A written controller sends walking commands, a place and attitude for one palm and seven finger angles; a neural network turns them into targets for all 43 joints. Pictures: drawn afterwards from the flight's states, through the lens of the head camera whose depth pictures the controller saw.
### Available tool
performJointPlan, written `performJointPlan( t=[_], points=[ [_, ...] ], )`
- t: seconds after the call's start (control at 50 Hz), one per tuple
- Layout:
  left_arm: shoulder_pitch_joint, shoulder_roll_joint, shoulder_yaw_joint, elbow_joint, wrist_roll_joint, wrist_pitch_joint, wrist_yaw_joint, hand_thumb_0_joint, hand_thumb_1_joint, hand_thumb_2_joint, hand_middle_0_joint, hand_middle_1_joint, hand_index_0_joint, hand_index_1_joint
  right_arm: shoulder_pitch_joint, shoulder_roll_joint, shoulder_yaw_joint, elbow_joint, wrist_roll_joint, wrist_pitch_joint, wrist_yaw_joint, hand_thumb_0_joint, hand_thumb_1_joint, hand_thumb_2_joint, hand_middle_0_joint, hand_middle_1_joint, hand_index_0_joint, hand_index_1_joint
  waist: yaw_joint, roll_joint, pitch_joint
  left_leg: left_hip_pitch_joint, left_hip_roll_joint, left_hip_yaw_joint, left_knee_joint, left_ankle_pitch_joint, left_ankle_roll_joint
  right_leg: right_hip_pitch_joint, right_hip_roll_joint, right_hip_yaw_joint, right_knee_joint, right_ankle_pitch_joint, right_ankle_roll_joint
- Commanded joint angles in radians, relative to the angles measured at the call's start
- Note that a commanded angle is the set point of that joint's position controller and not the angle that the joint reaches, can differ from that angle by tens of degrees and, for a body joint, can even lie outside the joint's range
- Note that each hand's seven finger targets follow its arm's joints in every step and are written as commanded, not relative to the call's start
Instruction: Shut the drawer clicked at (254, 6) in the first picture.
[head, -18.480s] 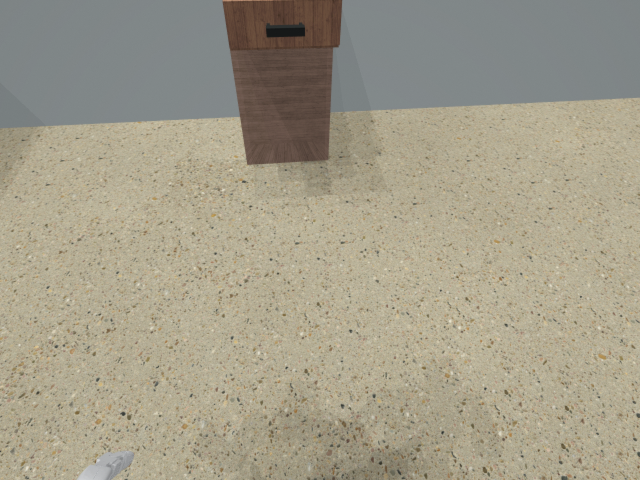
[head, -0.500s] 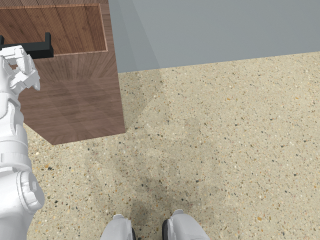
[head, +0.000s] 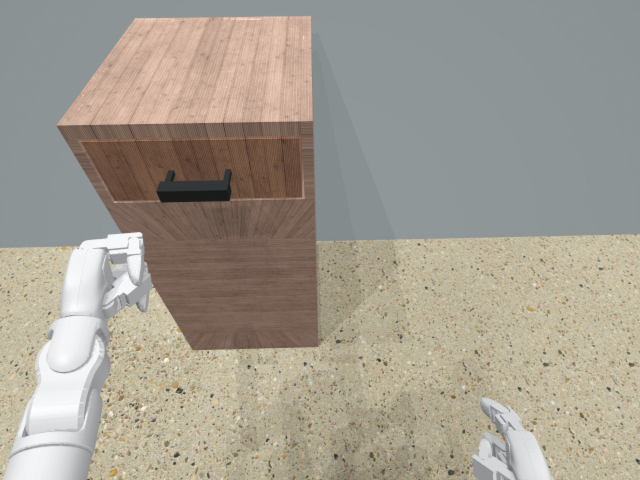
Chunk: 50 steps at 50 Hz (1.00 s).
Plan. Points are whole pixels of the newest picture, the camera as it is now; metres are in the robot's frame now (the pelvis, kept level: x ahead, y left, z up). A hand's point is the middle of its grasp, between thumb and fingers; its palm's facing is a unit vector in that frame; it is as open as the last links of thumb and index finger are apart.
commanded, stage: draw the hand back to the body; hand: left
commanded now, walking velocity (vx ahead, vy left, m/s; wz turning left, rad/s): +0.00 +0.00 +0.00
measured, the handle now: (197, 182) +0.59 +0.26 +0.01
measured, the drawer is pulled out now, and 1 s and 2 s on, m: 0.00 0.00 0.00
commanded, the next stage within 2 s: step back with the hand held close in 0.74 s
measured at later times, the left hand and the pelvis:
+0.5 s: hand (78, 355) +0.19 +0.22 +0.17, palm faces +0.36 -0.85 -0.38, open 3.3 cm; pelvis +0.00 -0.02 +0.02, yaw +0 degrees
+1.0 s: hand (50, 367) +0.17 +0.22 +0.19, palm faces +0.40 -0.80 -0.44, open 3.3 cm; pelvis -0.01 -0.03 +0.02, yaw +1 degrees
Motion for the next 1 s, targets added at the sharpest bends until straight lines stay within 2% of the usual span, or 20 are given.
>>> performJointPlan(
  t=[0.0, 0.02, 0.1, 0.14, 0.18, 0.2, 0.28, 0.34, 0.54, 0.6, 0.64, 0.66, 0.74, 0.78, 0.84, 0.86, 0.88, 0.9, 0.94, 0.98],
  points=[
    [-0.182, 0.208, 0.075, -0.314, 0.02, -0.023, 0.102, 0.0, 0.9, 0.9, -1.4, -1.6, -1.4, -1.6, -0.069, -0.119, -0.039, -0.129, -0.003, -0.042, -0.022, 0.0, -0.9, -0.9, 0.2, 0.3, 0.2, 0.3, -0.006, -0.021, -0.161, 0.201, 0.037, -0.07, -0.182, 0.318, -0.021, 0.149, -0.001, 0.045, -0.13, 0.279, -0.033],
    [-0.159, 0.183, 0.063, -0.331, 0.022, -0.018, 0.111, 0.0, 0.9, 0.9, -1.4, -1.6, -1.4, -1.6, -0.074, -0.112, -0.036, -0.127, -0.003, -0.045, -0.023, 0.0, -0.9, -0.9, 0.2, 0.3, 0.2, 0.3, -0.01, -0.009, -0.145, 0.22, 0.037, -0.068, -0.201, 0.319, -0.024, 0.165, -0.001, 0.042, -0.14, 0.278, -0.033],
    [-0.106, 0.186, 0.066, -0.432, 0.032, -0.015, 0.133, 0.0, 0.9, 0.9, -1.4, -1.6, -1.4, -1.6, -0.105, -0.11, -0.026, -0.121, -0.011, -0.065, -0.026, 0.0, -0.9, -0.9, 0.2, 0.3, 0.2, 0.3, 0.007, 0.014, -0.107, 0.273, 0.035, -0.073, -0.26, 0.306, -0.024, 0.21, 0.002, 0.046, -0.199, 0.261, -0.034],
    [-0.036, 0.165, 0.061, -0.477, 0.031, -0.015, 0.136, 0.0, 0.9, 0.9, -1.4, -1.6, -1.4, -1.6, -0.109, -0.102, -0.021, -0.119, -0.015, -0.074, -0.025, 0.0, -0.9, -0.9, 0.2, 0.3, 0.2, 0.3, 0.014, 0.038, -0.089, 0.302, 0.033, -0.072, -0.283, 0.335, -0.027, 0.238, 0.002, 0.044, -0.217, 0.28, -0.035],
    [0.037, 0.158, 0.07, -0.499, 0.031, -0.013, 0.136, 0.0, 0.9, 0.9, -1.4, -1.6, -1.4, -1.6, -0.119, -0.1, -0.022, -0.114, -0.019, -0.08, -0.022, 0.0, -0.9, -0.9, 0.2, 0.3, 0.2, 0.3, 0.021, 0.017, -0.059, 0.306, 0.034, -0.068, -0.302, 0.339, -0.026, 0.258, 0.002, 0.044, -0.237, 0.286, -0.033],
    [0.077, 0.174, 0.091, -0.509, 0.029, -0.013, 0.135, 0.0, 0.9, 0.9, -1.4, -1.6, -1.4, -1.6, -0.122, -0.104, -0.023, -0.11, -0.023, -0.083, -0.021, 0.0, -0.9, -0.9, 0.2, 0.3, 0.2, 0.3, 0.028, -0.016, -0.047, 0.297, 0.031, -0.063, -0.307, 0.333, -0.023, 0.275, 0.004, 0.045, -0.252, 0.29, -0.033],
    [0.207, 0.167, 0.116, -0.639, 0.03, -0.026, 0.132, 0.0, 0.9, 0.9, -1.4, -1.6, -1.4, -1.6, -0.131, -0.091, -0.026, -0.112, -0.03, -0.096, -0.011, 0.0, -0.9, -0.9, 0.2, 0.3, 0.2, 0.3, 0.04, 0.023, -0.061, 0.33, 0.028, -0.054, -0.32, 0.404, -0.025, 0.328, -0.001, 0.046, -0.261, 0.348, -0.032],
    [0.305, 0.166, 0.132, -0.693, 0.025, -0.029, 0.126, 0.0, 0.9, 0.9, -1.4, -1.6, -1.4, -1.6, -0.142, -0.085, -0.028, -0.113, -0.033, -0.101, -0.005, 0.0, -0.9, -0.9, 0.2, 0.3, 0.2, 0.3, 0.045, 0.008, -0.015, 0.319, 0.024, -0.047, -0.328, 0.378, -0.023, 0.327, 0.001, 0.05, -0.284, 0.34, -0.028],
    [0.576, 0.168, 0.185, -0.91, 0.028, -0.067, 0.134, 0.0, 0.9, 0.9, -1.4, -1.6, -1.4, -1.6, -0.14, -0.071, -0.045, -0.118, -0.033, -0.149, -0.008, 0.0, -0.9, -0.9, 0.2, 0.3, 0.2, 0.3, 0.055, 0.001, 0.018, 0.318, 0.022, -0.038, -0.313, 0.33, -0.021, 0.302, 0.003, 0.057, -0.307, 0.306, -0.02],
    [0.556, 0.138, 0.166, -0.831, 0.034, -0.063, 0.134, 0.0, 0.9, 0.9, -1.4, -1.6, -1.4, -1.6, -0.132, -0.073, -0.051, -0.097, -0.034, -0.153, -0.015, 0.0, -0.9, -0.9, 0.2, 0.3, 0.2, 0.3, 0.038, -0.056, 0.095, 0.308, 0.02, -0.03, -0.31, 0.286, -0.015, 0.246, 0.003, 0.061, -0.337, 0.262, -0.015],
    [0.521, 0.128, 0.158, -0.804, 0.034, -0.065, 0.137, 0.0, 0.9, 0.9, -1.4, -1.6, -1.4, -1.6, -0.127, -0.074, -0.051, -0.093, -0.031, -0.15, -0.02, 0.0, -0.9, -0.9, 0.2, 0.3, 0.2, 0.3, 0.033, -0.04, 0.116, 0.303, 0.022, -0.031, -0.311, 0.243, -0.012, 0.226, -0.004, 0.069, -0.343, 0.204, -0.013],
    [0.514, 0.131, 0.16, -0.794, 0.035, -0.07, 0.139, 0.0, 0.9, 0.9, -1.4, -1.6, -1.4, -1.6, -0.126, -0.073, -0.052, -0.092, -0.031, -0.15, -0.023, 0.0, -0.9, -0.9, 0.2, 0.3, 0.2, 0.3, 0.033, -0.06, 0.115, 0.304, 0.021, -0.034, -0.312, 0.23, -0.011, 0.223, -0.005, 0.066, -0.344, 0.182, -0.012],
    [0.486, 0.148, 0.162, -0.85, 0.041, -0.086, 0.145, 0.0, 0.9, 0.9, -1.4, -1.6, -1.4, -1.6, -0.134, -0.07, -0.049, -0.098, -0.036, -0.167, -0.027, 0.0, -0.9, -0.9, 0.2, 0.3, 0.2, 0.3, 0.045, 0.015, 0.05, 0.33, 0.015, -0.035, -0.311, 0.238, -0.009, 0.256, -0.013, 0.071, -0.336, 0.188, -0.016],
    [0.505, 0.154, 0.167, -0.876, 0.04, -0.092, 0.149, 0.0, 0.9, 0.9, -1.4, -1.6, -1.4, -1.6, -0.136, -0.068, -0.048, -0.101, -0.039, -0.178, -0.025, 0.0, -0.9, -0.9, 0.2, 0.3, 0.2, 0.3, 0.053, 0.014, 0.015, 0.335, 0.014, -0.037, -0.308, 0.278, -0.01, 0.289, -0.014, 0.07, -0.319, 0.243, -0.018],
    [0.524, 0.164, 0.181, -0.881, 0.037, -0.088, 0.152, 0.0, 0.9, 0.9, -1.4, -1.6, -1.4, -1.6, -0.139, -0.064, -0.045, -0.1, -0.04, -0.187, -0.026, 0.0, -0.9, -0.9, 0.2, 0.3, 0.2, 0.3, 0.058, 0.009, 0.017, 0.323, 0.015, -0.039, -0.306, 0.293, -0.014, 0.301, -0.013, 0.071, -0.314, 0.268, -0.018],
    [0.403, 0.298, 0.335, -0.972, 0.041, -0.134, 0.158, 0.0, 0.9, 0.9, -1.4, -1.6, -1.4, -1.6, -0.108, -0.085, -0.054, -0.129, -0.041, -0.156, -0.016, 0.0, -0.9, -0.9, 0.2, 0.3, 0.2, 0.3, 0.02, -0.053, 0.117, 0.232, 0.035, -0.063, -0.262, 0.242, 0.003, 0.203, -0.079, 0.19, -0.374, 0.33, -0.017],
    [0.506, 0.225, 0.289, -0.845, 0.047, -0.137, 0.149, 0.0, 0.9, 0.9, -1.4, -1.6, -1.4, -1.6, -0.096, -0.06, -0.056, -0.098, -0.043, -0.137, -0.014, 0.0, -0.9, -0.9, 0.2, 0.3, 0.2, 0.3, 0.01, -0.128, 0.107, 0.242, 0.033, -0.063, -0.225, 0.239, -0.001, 0.189, -0.112, 0.185, -0.379, 0.353, -0.025],
    [0.509, 0.225, 0.283, -0.849, 0.049, -0.142, 0.146, 0.0, 0.9, 0.9, -1.4, -1.6, -1.4, -1.6, -0.102, -0.062, -0.061, -0.11, -0.044, -0.127, -0.011, 0.0, -0.9, -0.9, 0.2, 0.3, 0.2, 0.3, 0.011, -0.129, 0.109, 0.241, 0.028, -0.061, -0.214, 0.246, -0.005, 0.177, -0.125, 0.19, -0.383, 0.393, -0.029],
    [0.601, 0.151, 0.226, -0.796, 0.054, -0.142, 0.14, 0.0, 0.9, 0.9, -1.4, -1.6, -1.4, -1.6, -0.098, -0.068, -0.066, -0.109, -0.045, -0.103, -0.007, 0.0, -0.9, -0.9, 0.2, 0.3, 0.2, 0.3, 0.001, -0.1, 0.059, 0.242, 0.039, -0.053, -0.218, 0.302, -0.009, 0.203, -0.127, 0.155, -0.337, 0.455, -0.023],
    [0.646, 0.132, 0.206, -0.807, 0.053, -0.144, 0.137, 0.0, 0.9, 0.9, -1.4, -1.6, -1.4, -1.6, -0.102, -0.084, -0.076, -0.115, -0.043, -0.086, -0.004, 0.0, -0.9, -0.9, 0.2, 0.3, 0.2, 0.3, -0.002, -0.011, 0.013, 0.244, 0.057, -0.057, -0.249, 0.363, -0.007, 0.227, -0.11, 0.128, -0.293, 0.465, -0.012]
  ],
)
